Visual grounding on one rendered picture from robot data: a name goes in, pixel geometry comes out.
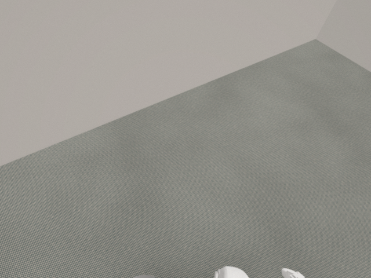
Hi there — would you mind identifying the robot right thigh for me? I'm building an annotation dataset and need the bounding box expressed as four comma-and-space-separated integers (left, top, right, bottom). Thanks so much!
214, 266, 249, 278

